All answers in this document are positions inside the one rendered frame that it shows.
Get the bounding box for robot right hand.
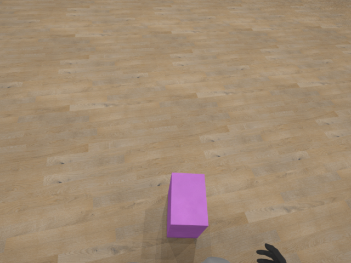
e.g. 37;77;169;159
256;243;287;263

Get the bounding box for carton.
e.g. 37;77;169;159
167;173;208;238

